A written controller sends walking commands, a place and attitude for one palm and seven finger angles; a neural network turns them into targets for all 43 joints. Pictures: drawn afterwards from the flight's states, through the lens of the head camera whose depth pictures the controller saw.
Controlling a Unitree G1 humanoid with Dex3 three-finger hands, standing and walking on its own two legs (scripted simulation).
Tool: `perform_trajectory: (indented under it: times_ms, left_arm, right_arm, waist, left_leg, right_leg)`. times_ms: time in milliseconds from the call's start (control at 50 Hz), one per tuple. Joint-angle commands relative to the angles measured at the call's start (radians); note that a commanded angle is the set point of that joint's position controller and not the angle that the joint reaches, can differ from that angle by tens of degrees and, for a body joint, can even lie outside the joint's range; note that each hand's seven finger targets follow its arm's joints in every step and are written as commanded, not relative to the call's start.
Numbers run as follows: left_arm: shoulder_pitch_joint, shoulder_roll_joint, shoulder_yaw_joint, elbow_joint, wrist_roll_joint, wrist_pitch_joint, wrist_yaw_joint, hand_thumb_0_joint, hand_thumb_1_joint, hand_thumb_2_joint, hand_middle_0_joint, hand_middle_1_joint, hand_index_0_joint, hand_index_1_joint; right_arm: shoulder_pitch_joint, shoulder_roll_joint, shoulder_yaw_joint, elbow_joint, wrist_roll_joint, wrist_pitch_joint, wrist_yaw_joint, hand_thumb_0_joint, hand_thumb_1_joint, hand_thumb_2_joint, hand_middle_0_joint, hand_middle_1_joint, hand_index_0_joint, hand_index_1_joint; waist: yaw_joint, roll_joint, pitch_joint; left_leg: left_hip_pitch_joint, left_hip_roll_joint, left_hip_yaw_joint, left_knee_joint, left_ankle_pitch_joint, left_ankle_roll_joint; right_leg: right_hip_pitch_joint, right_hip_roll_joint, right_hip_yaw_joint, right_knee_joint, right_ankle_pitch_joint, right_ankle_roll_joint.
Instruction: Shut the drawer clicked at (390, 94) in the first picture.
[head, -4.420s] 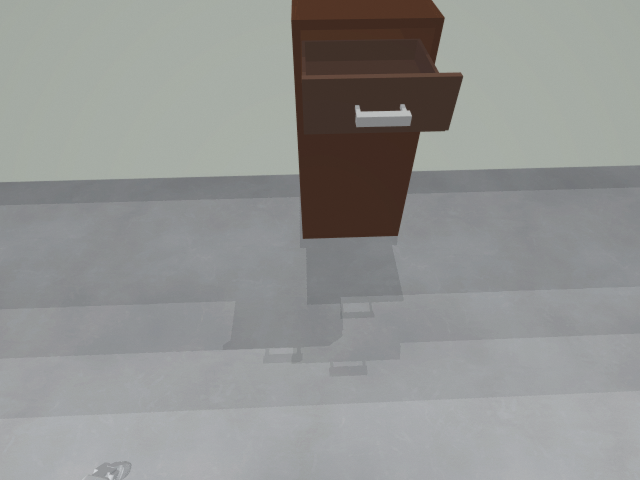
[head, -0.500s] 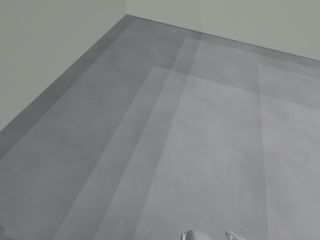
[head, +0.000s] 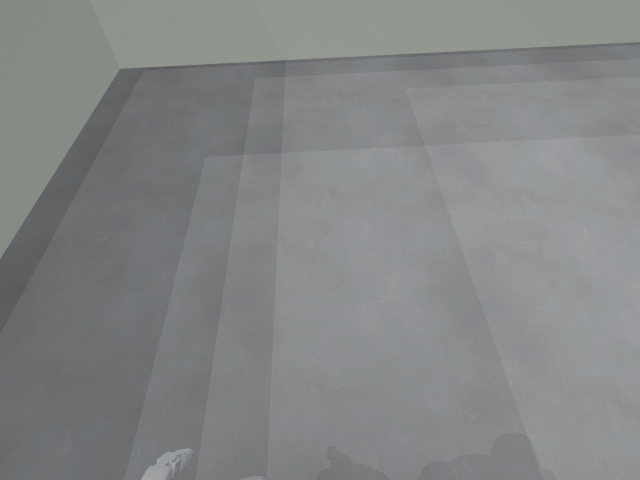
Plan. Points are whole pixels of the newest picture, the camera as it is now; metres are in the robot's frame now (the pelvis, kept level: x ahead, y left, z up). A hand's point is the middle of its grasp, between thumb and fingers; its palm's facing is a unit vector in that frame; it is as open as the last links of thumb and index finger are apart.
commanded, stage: turn to face it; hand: left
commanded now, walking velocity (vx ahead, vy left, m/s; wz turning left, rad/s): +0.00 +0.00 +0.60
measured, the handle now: out of the picture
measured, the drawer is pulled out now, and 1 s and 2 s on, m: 0.29 0.29 0.29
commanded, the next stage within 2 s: none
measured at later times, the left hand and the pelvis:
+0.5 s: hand out of the picture +0.01 +0.25 -0.16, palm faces +0.30 -0.92 -0.26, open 7.3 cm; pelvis -0.02 +0.02 +0.01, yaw +15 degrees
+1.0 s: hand out of the picture -0.13 +0.15 -0.15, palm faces +0.59 -0.77 -0.25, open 7.4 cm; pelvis -0.05 -0.04 +0.01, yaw +35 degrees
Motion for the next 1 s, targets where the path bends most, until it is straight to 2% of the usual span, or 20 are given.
perform_trajectory:
  times_ms: [0, 60, 100, 120, 140, 160, 180, 200, 280, 460, 560, 600, 620, 640, 660, 680, 720, 760, 840, 980]
  left_arm:
    - [0.046, 0.165, 0.042, -0.028, -0.002, -0.012, 0.017, 0.000, 0.900, 0.900, -0.200, -0.300, -0.200, -0.300]
    - [0.066, 0.183, 0.053, -0.013, -0.004, -0.004, 0.021, 0.000, 0.900, 0.900, -0.200, -0.300, -0.200, -0.300]
    - [0.053, 0.175, 0.058, -0.019, -0.013, 0.004, 0.019, 0.000, 0.900, 0.900, -0.200, -0.300, -0.200, -0.300]
    - [0.054, 0.154, 0.058, -0.025, -0.018, 0.010, 0.016, 0.000, 0.900, 0.900, -0.200, -0.300, -0.200, -0.300]
    - [0.077, 0.100, 0.055, -0.044, -0.023, 0.019, 0.012, 0.000, 0.900, 0.900, -0.200, -0.300, -0.200, -0.300]
    - [0.029, 0.080, 0.045, -0.079, -0.022, 0.022, 0.011, 0.000, 0.900, 0.900, -0.200, -0.300, -0.200, -0.300]
    - [-0.014, 0.086, 0.051, -0.080, -0.012, 0.027, 0.013, 0.000, 0.900, 0.900, -0.200, -0.300, -0.200, -0.300]
    - [-0.024, 0.083, 0.061, -0.073, -0.008, 0.030, 0.009, 0.000, 0.900, 0.900, -0.200, -0.300, -0.200, -0.300]
    - [0.012, 0.085, 0.066, -0.053, -0.010, 0.023, -0.004, 0.000, 0.900, 0.900, -0.200, -0.300, -0.200, -0.300]
    - [-0.017, 0.107, 0.063, -0.077, -0.018, 0.032, 0.002, 0.000, 0.900, 0.900, -0.200, -0.300, -0.200, -0.300]
    - [0.094, 0.126, 0.063, -0.064, -0.024, 0.029, 0.006, 0.000, 0.900, 0.900, -0.200, -0.300, -0.200, -0.300]
    - [0.192, 0.148, 0.074, -0.042, -0.026, 0.025, 0.009, 0.000, 0.900, 0.900, -0.200, -0.300, -0.200, -0.300]
    - [0.228, 0.200, 0.085, -0.041, -0.015, 0.017, 0.015, 0.000, 0.900, 0.900, -0.200, -0.300, -0.200, -0.300]
    - [0.204, 0.307, 0.101, -0.070, 0.007, 0.008, 0.023, 0.000, 0.900, 0.900, -0.200, -0.300, -0.200, -0.300]
    - [0.112, 0.317, 0.087, -0.104, -0.006, 0.017, 0.027, 0.000, 0.900, 0.900, -0.200, -0.300, -0.200, -0.300]
    - [0.012, 0.279, 0.076, -0.132, -0.006, 0.019, 0.026, 0.000, 0.900, 0.900, -0.200, -0.300, -0.200, -0.300]
    - [-0.026, 0.220, 0.061, -0.130, -0.011, -0.001, 0.018, 0.000, 0.900, 0.900, -0.200, -0.300, -0.200, -0.300]
    - [0.013, 0.185, 0.048, -0.117, -0.010, -0.010, 0.014, 0.000, 0.900, 0.900, -0.200, -0.300, -0.200, -0.300]
    - [0.156, 0.213, 0.050, -0.084, -0.007, -0.011, 0.014, 0.000, 0.900, 0.900, -0.200, -0.300, -0.200, -0.300]
    - [0.191, 0.273, 0.073, -0.072, 0.008, 0.001, 0.011, 0.000, 0.900, 0.900, -0.200, -0.300, -0.200, -0.300]
  right_arm:
    - [0.029, -0.015, -0.001, -0.033, 0.003, -0.014, 0.000, 0.000, -0.900, -0.900, 0.200, 0.300, 0.200, 0.300]
    - [0.017, -0.013, -0.005, -0.043, 0.002, -0.019, 0.005, 0.000, -0.900, -0.900, 0.200, 0.300, 0.200, 0.300]
    - [0.058, -0.017, -0.011, -0.038, -0.002, -0.020, 0.008, 0.000, -0.900, -0.900, 0.200, 0.300, 0.200, 0.300]
    - [0.087, -0.042, -0.019, -0.034, -0.002, -0.025, 0.010, 0.000, -0.900, -0.900, 0.200, 0.300, 0.200, 0.300]
    - [0.106, -0.114, -0.033, -0.045, -0.009, -0.033, 0.008, 0.000, -0.900, -0.900, 0.200, 0.300, 0.200, 0.300]
    - [0.130, -0.168, -0.047, -0.051, -0.015, -0.034, 0.005, 0.000, -0.900, -0.900, 0.200, 0.300, 0.200, 0.300]
    - [0.131, -0.155, -0.050, -0.038, -0.019, -0.038, -0.007, 0.000, -0.900, -0.900, 0.200, 0.300, 0.200, 0.300]
    - [0.103, -0.133, -0.047, -0.044, -0.015, -0.044, -0.015, 0.000, -0.900, -0.900, 0.200, 0.300, 0.200, 0.300]
    - [0.018, -0.123, -0.045, -0.085, -0.011, -0.055, -0.018, 0.000, -0.900, -0.900, 0.200, 0.300, 0.200, 0.300]
    - [0.012, -0.185, -0.072, -0.099, -0.012, -0.031, -0.003, 0.000, -0.900, -0.900, 0.200, 0.300, 0.200, 0.300]
    - [-0.081, -0.214, -0.086, -0.137, -0.015, -0.012, 0.009, 0.000, -0.900, -0.900, 0.200, 0.300, 0.200, 0.300]
    - [-0.129, -0.205, -0.089, -0.158, -0.010, -0.004, 0.014, 0.000, -0.900, -0.900, 0.200, 0.300, 0.200, 0.300]
    - [-0.124, -0.158, -0.086, -0.168, -0.003, 0.002, 0.018, 0.000, -0.900, -0.900, 0.200, 0.300, 0.200, 0.300]
    - [-0.104, -0.080, -0.074, -0.193, 0.003, 0.002, 0.018, 0.000, -0.900, -0.900, 0.200, 0.300, 0.200, 0.300]
    - [-0.134, -0.144, -0.086, -0.199, -0.012, 0.000, 0.019, 0.000, -0.900, -0.900, 0.200, 0.300, 0.200, 0.300]
    - [-0.115, -0.140, -0.086, -0.198, -0.018, 0.010, 0.027, 0.000, -0.900, -0.900, 0.200, 0.300, 0.200, 0.300]
    - [-0.099, -0.140, -0.082, -0.154, -0.019, 0.022, 0.038, 0.000, -0.900, -0.900, 0.200, 0.300, 0.200, 0.300]
    - [-0.077, -0.125, -0.076, -0.146, -0.012, 0.016, 0.045, 0.000, -0.900, -0.900, 0.200, 0.300, 0.200, 0.300]
    - [-0.171, -0.118, -0.062, -0.166, -0.008, 0.017, 0.045, 0.000, -0.900, -0.900, 0.200, 0.300, 0.200, 0.300]
    - [-0.256, -0.094, -0.038, -0.199, 0.005, -0.002, 0.046, 0.000, -0.900, -0.900, 0.200, 0.300, 0.200, 0.300]
  waist:
    - [0.061, -0.224, -0.027]
    - [0.074, -0.192, -0.023]
    - [0.051, -0.158, -0.040]
    - [0.038, -0.059, -0.052]
    - [0.036, 0.181, -0.052]
    - [0.009, 0.282, -0.025]
    - [-0.002, 0.204, -0.031]
    - [0.015, 0.176, -0.003]
    - [0.044, 0.056, -0.105]
    - [0.014, 0.088, -0.110]
    - [0.057, 0.137, -0.103]
    - [0.104, 0.103, -0.107]
    - [0.119, -0.036, -0.104]
    - [0.123, -0.381, -0.074]
    - [0.103, -0.326, -0.034]
    - [0.047, -0.228, 0.008]
    - [0.021, -0.259, 0.067]
    - [0.020, -0.240, 0.060]
    - [0.091, -0.244, 0.004]
    - [0.133, -0.303, -0.050]
  left_leg:
    - [0.033, -0.018, 0.014, -0.155, 0.012, -0.003]
    - [0.048, -0.025, 0.035, -0.289, 0.051, -0.004]
    - [0.141, -0.030, 0.049, -0.421, 0.201, 0.004]
    - [0.206, 0.003, -0.010, -0.506, 0.356, 0.026]
    - [0.223, 0.161, -0.266, -0.610, 0.557, 0.109]
    - [0.210, 0.303, -0.440, -0.716, 0.680, 0.223]
    - [0.190, 0.288, -0.458, -0.745, 0.578, 0.257]
    - [0.166, 0.241, -0.430, -0.758, 0.498, 0.241]
    - [0.292, 0.143, -0.296, -0.702, 0.561, 0.201]
    - [0.295, 0.119, -0.411, -0.714, 0.419, 0.230]
    - [0.135, 0.067, -0.460, -0.716, 0.272, 0.201]
    - [0.000, 0.009, -0.433, -0.694, 0.140, 0.146]
    - [-0.125, -0.071, -0.365, -0.554, 0.040, 0.089]
    - [-0.291, -0.211, -0.148, -0.226, -0.076, 0.003]
    - [-0.229, -0.160, -0.158, -0.015, -0.117, 0.010]
    - [-0.180, -0.144, -0.171, 0.104, -0.049, 0.020]
    - [-0.170, -0.106, -0.131, 0.203, 0.060, 0.007]
    - [-0.185, -0.100, -0.095, 0.210, 0.117, -0.009]
    - [-0.192, -0.085, -0.055, 0.103, 0.085, -0.032]
    - [-0.008, -0.088, 0.025, -0.251, -0.020, -0.008]
  right_leg:
    - [0.045, -0.274, 0.102, -0.212, 0.430, -0.124]
    - [0.090, -0.300, 0.089, -0.155, 0.437, -0.114]
    - [0.050, -0.278, 0.041, -0.076, 0.347, -0.059]
    - [-0.010, -0.238, 0.006, 0.006, 0.229, -0.010]
    - [-0.122, -0.123, -0.047, 0.156, -0.039, 0.060]
    - [-0.212, -0.043, -0.022, 0.388, -0.328, 0.092]
    - [-0.234, -0.045, 0.074, 0.537, -0.317, 0.078]
    - [-0.283, -0.064, 0.113, 0.592, -0.240, 0.075]
    - [-0.304, -0.058, 0.134, 0.594, -0.096, 0.102]
    - [-0.219, -0.015, 0.131, 0.335, -0.151, 0.119]
    - [-0.010, 0.028, 0.114, 0.098, -0.114, 0.093]
    - [0.180, 0.027, 0.087, -0.107, -0.003, 0.076]
    - [0.287, -0.085, 0.185, -0.266, -0.057, 0.037]
    - [0.282, -0.397, 0.542, -0.421, -0.268, -0.068]
    - [0.049, -0.497, 0.553, -0.431, -0.262, -0.116]
    - [-0.078, -0.438, 0.437, -0.422, -0.227, -0.113]
    - [-0.101, -0.304, 0.290, -0.367, -0.095, -0.051]
    - [-0.019, -0.256, 0.174, -0.299, 0.103, -0.040]
    - [0.153, -0.288, 0.131, -0.249, 0.247, -0.065]
    - [0.184, -0.355, 0.082, -0.151, 0.445, -0.088]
